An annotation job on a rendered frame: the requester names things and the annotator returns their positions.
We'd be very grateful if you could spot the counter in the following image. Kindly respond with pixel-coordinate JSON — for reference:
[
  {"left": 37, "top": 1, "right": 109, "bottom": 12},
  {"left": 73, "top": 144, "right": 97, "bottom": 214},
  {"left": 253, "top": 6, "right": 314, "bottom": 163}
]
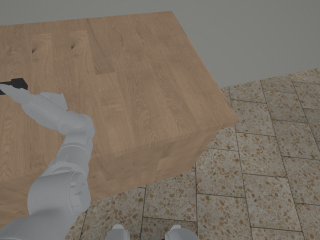
[{"left": 0, "top": 11, "right": 239, "bottom": 230}]

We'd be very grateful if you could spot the right robot shin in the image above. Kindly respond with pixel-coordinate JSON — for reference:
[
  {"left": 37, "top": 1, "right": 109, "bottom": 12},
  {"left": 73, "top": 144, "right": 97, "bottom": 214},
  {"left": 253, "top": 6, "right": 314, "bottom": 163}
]
[{"left": 170, "top": 224, "right": 181, "bottom": 232}]

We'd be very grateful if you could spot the left robot upper arm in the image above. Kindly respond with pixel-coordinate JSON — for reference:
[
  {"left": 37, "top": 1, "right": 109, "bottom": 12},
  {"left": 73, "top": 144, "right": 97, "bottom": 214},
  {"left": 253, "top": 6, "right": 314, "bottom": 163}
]
[{"left": 0, "top": 171, "right": 91, "bottom": 240}]

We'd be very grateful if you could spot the left robot hand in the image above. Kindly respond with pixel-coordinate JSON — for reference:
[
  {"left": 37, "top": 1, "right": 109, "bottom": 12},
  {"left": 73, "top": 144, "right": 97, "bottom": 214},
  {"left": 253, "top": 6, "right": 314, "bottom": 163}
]
[{"left": 0, "top": 84, "right": 68, "bottom": 131}]

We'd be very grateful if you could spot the tap lever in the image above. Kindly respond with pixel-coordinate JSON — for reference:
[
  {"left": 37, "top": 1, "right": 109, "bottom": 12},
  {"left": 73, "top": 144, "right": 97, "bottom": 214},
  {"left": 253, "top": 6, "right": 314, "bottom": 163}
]
[{"left": 0, "top": 78, "right": 28, "bottom": 95}]

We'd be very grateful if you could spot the robot right thigh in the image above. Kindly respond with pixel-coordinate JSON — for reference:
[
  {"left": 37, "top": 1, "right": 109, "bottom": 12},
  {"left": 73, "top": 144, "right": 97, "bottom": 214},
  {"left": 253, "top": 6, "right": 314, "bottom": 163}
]
[{"left": 165, "top": 228, "right": 200, "bottom": 240}]

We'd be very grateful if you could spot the left robot forearm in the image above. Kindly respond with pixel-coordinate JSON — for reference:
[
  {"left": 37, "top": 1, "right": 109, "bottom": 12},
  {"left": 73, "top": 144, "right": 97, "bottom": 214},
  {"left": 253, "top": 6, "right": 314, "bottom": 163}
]
[{"left": 27, "top": 110, "right": 95, "bottom": 214}]

